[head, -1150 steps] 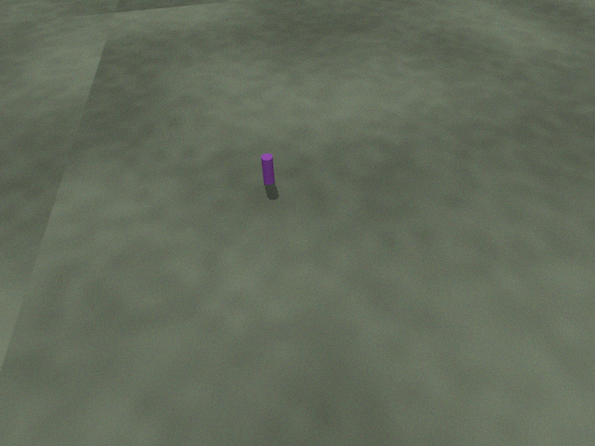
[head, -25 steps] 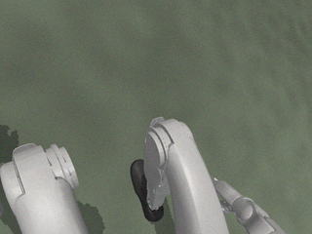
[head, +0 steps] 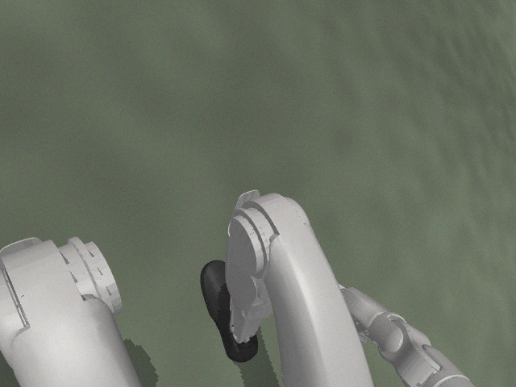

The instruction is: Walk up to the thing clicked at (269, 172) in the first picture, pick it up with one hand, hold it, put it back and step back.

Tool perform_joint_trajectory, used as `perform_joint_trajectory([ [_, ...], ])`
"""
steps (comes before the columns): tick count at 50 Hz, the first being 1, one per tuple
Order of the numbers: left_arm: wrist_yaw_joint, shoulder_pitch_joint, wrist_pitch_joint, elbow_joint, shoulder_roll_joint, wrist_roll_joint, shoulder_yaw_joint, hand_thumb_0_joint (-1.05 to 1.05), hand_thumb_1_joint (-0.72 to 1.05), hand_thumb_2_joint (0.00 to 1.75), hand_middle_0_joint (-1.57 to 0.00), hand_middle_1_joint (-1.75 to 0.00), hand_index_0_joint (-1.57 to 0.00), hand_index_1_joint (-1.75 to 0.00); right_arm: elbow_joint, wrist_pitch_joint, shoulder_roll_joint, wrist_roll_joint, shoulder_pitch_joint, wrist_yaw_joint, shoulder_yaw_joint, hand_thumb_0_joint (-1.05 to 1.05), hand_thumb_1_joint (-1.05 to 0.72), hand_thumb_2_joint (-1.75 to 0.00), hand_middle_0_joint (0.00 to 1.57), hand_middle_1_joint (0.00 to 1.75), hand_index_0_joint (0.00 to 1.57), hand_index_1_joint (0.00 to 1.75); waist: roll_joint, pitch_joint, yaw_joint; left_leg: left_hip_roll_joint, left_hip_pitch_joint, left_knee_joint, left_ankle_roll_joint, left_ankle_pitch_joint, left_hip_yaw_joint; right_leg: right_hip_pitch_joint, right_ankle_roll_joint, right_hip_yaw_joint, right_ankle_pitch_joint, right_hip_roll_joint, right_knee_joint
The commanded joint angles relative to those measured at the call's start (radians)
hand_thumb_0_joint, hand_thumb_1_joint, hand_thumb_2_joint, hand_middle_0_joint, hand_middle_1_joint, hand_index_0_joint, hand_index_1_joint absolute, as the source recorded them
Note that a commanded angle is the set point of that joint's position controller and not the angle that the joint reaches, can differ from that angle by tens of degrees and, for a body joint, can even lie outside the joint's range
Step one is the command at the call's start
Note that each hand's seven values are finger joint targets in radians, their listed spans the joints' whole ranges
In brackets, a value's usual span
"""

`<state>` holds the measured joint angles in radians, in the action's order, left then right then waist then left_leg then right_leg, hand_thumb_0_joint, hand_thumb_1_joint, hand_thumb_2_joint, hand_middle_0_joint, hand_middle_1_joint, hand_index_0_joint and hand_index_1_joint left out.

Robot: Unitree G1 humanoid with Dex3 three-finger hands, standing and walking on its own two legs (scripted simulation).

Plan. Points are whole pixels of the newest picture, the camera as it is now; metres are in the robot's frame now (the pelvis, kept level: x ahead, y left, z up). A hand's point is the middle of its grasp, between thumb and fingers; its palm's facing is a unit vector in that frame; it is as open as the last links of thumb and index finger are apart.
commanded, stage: lower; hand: left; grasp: from the side
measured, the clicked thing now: out of the picture +0.43 +0.33 -0.21
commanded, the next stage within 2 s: loosen in 0.04 s
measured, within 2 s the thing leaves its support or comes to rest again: neither
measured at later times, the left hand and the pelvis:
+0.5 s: hand out of the picture +0.44 +0.33 -0.16, palm faces +0.47 -0.89 -0.01, open 10.6 cm; pelvis +0.00 +0.00 +0.00, yaw -1 degrees
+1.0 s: hand out of the picture +0.44 +0.35 -0.14, palm faces +0.50 -0.86 +0.01, open 17.4 cm; pelvis -0.01 +0.00 +0.00, yaw -1 degrees
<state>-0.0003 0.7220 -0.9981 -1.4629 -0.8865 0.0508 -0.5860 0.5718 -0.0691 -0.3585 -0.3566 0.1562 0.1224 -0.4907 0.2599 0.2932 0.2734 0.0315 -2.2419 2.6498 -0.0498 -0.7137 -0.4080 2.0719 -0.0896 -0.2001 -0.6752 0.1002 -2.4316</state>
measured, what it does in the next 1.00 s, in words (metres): stands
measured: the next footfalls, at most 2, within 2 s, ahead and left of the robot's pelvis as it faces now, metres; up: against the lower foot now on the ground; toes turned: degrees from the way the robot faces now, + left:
none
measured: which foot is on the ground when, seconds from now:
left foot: down 0.00-1.00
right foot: down 0.00-1.00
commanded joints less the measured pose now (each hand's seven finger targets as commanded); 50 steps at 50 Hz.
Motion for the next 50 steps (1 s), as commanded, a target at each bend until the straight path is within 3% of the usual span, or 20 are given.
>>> perform_joint_trajectory([
  [1, 0.013, 0.26, -0.106, 0.187, -0.235, 0.004, -0.006, 0.0, 0.42, 1.21, -1.24, -1.34, -1.26, -1.33, -0.006, -0.019, -0.358, -0.007, -0.053, -0.017, 0.103, 0.0, -0.9, -0.9, 0.2, 0.3, 0.2, 0.3, -0.607, -0.617, 0.105, 0.07, 0.455, -0.295, 0.016, 0.199, 0.13, -0.291, 0.084, -0.143, 0.271, 0.021, 0.174],
  [7, 0.019, 0.261, -0.113, 0.144, -0.215, 0.002, 0.012, 0.0, 0.43, 1.24, -1.25, -1.35, -1.27, -1.34, -0.018, -0.023, -0.366, -0.009, -0.032, -0.016, 0.098, 0.0, -0.89, -0.9, 0.2, 0.3, 0.2, 0.3, -0.597, -0.573, 0.123, 0.077, 0.453, -0.31, 0.012, 0.172, 0.112, -0.263, 0.084, -0.157, 0.246, 0.021, 0.168],
  [8, 0.019, 0.265, -0.114, 0.136, -0.229, 0.001, 0.014, 0.0, 0.4, 1.16, -1.3, -1.31, -1.32, -1.3, -0.019, -0.023, -0.366, -0.008, -0.029, -0.016, 0.097, 0.0, -0.9, -0.9, 0.2, 0.3, 0.2, 0.3, -0.591, -0.556, 0.121, 0.075, 0.426, -0.308, 0.016, 0.146, 0.115, -0.254, 0.084, -0.155, 0.229, 0.023, 0.173],
  [12, 0.014, 0.266, -0.126, 0.144, -0.222, 0.023, 0.005, 0.0, 0.17, 0.84, -1.07, -0.99, -1.09, -0.98, -0.028, -0.02, -0.359, -0.009, -0.03, -0.015, 0.088, 0.0, -0.91, -0.89, 0.2, 0.3, 0.2, 0.3, -0.568, -0.591, 0.118, 0.072, 0.425, -0.296, 0.022, 0.156, 0.119, -0.293, 0.082, -0.151, 0.244, 0.029, 0.183],
  [15, 0.011, 0.271, -0.131, 0.142, -0.229, 0.019, 0.015, 0.0, 0.05, 0.6, -0.95, -0.83, -0.97, -0.8, -0.028, -0.018, -0.36, -0.01, -0.023, -0.016, 0.086, 0.0, -0.92, -0.89, 0.2, 0.3, 0.2, 0.3, -0.585, -0.576, 0.12, 0.073, 0.419, -0.3, 0.02, 0.139, 0.118, -0.278, 0.084, -0.154, 0.231, 0.03, 0.181],
  [19, 0.004, 0.255, -0.123, 0.123, -0.213, 0.019, 0.027, 0.0, -0.22, 0.34, -0.63, -0.51, -0.65, -0.49, -0.025, -0.02, -0.359, -0.008, -0.025, -0.019, 0.086, 0.0, -0.92, -0.9, 0.2, 0.3, 0.2, 0.3, -0.564, -0.565, 0.123, 0.074, 0.411, -0.293, 0.025, 0.149, 0.119, -0.278, 0.083, -0.151, 0.243, 0.031, 0.184],
  [23, -0.001, 0.24, -0.113, 0.1, -0.21, 0.017, 0.026, 0.0, -0.39, 0.21, -0.49, -0.35, -0.49, -0.35, -0.033, -0.025, -0.366, -0.006, -0.023, -0.02, 0.088, 0.0, -0.92, -0.9, 0.2, 0.3, 0.2, 0.3, -0.578, -0.547, 0.119, 0.076, 0.423, -0.318, 0.016, 0.134, 0.109, -0.253, 0.089, -0.165, 0.219, 0.031, 0.179],
  [28, -0.003, 0.23, -0.108, 0.096, -0.214, 0.028, 0.021, 0.0, -0.47, 0.13, -0.34, -0.22, -0.34, -0.22, -0.04, -0.026, -0.36, -0.003, -0.029, -0.02, 0.085, 0.0, -0.92, -0.9, 0.2, 0.3, 0.2, 0.3, -0.553, -0.556, 0.111, 0.072, 0.405, -0.304, 0.025, 0.137, 0.117, -0.277, 0.086, -0.158, 0.227, 0.034, 0.195],
  [30, -0.003, 0.229, -0.106, 0.092, -0.187, 0.026, 0.031, 0.0, -0.44, 0.09, -0.26, -0.16, -0.26, -0.15, -0.038, -0.025, -0.359, -0.004, -0.028, -0.018, 0.085, 0.0, -0.91, -0.9, 0.2, 0.3, 0.2, 0.3, -0.553, -0.551, 0.118, 0.074, 0.415, -0.308, 0.022, 0.149, 0.108, -0.269, 0.085, -0.162, 0.236, 0.034, 0.188],
  [33, -0.001, 0.244, -0.112, 0.101, -0.21, 0.021, 0.026, 0.0, -0.54, 0.01, -0.16, -0.05, -0.16, -0.05, -0.043, -0.026, -0.361, -0.002, -0.022, -0.019, 0.087, 0.0, -0.92, -0.9, 0.2, 0.3, 0.2, 0.3, -0.555, -0.531, 0.118, 0.076, 0.406, -0.317, 0.023, 0.116, 0.108, -0.248, 0.088, -0.162, 0.208, 0.033, 0.19],
  [37, 0.001, 0.249, -0.114, 0.097, -0.202, 0.023, 0.027, 0.0, -0.58, 0.02, -0.08, -0.03, -0.08, -0.02, -0.04, -0.023, -0.361, -0.007, -0.025, -0.017, 0.085, 0.0, -0.9, -0.9, 0.2, 0.3, 0.2, 0.3, -0.567, -0.549, 0.123, 0.078, 0.426, -0.314, 0.02, 0.144, 0.105, -0.265, 0.087, -0.161, 0.229, 0.033, 0.187],
  [41, -0.003, 0.257, -0.126, 0.145, -0.257, 0.024, -0.003, 0.0, -0.55, 0.03, -0.07, -0.02, -0.07, -0.02, -0.04, -0.031, -0.361, -0.007, -0.03, -0.02, 0.083, 0.0, -0.9, -0.9, 0.2, 0.3, 0.2, 0.3, -0.601, -0.576, 0.106, 0.08, 0.447, -0.318, 0.016, 0.173, 0.107, -0.282, 0.089, -0.155, 0.246, 0.032, 0.183],
  [45, -0.022, 0.251, -0.101, 0.247, -0.36, 0.014, -0.074, 0.0, -0.53, 0.03, -0.06, -0.02, -0.06, -0.01, -0.034, -0.038, -0.364, 0.001, -0.044, -0.029, 0.101, 0.0, -0.9, -0.9, 0.2, 0.3, 0.2, 0.3, -0.66, -0.624, 0.065, 0.082, 0.471, -0.327, 0.014, 0.183, 0.129, -0.293, 0.093, -0.136, 0.248, 0.028, 0.182],
  [50, -0.082, 0.199, -0.014, 0.362, -0.351, 0.026, -0.109, 0.0, -0.58, 0.01, -0.06, -0.02, -0.07, -0.01, -0.05, -0.046, -0.365, 0.033, -0.078, -0.034, 0.158, 0.0, -0.91, -0.9, 0.2, 0.3, 0.2, 0.3, -0.731, -0.712, 0.021, 0.079, 0.532, -0.374, 0.002, 0.23, 0.139, -0.262, 0.103, -0.122, 0.263, 0.017, 0.171],
])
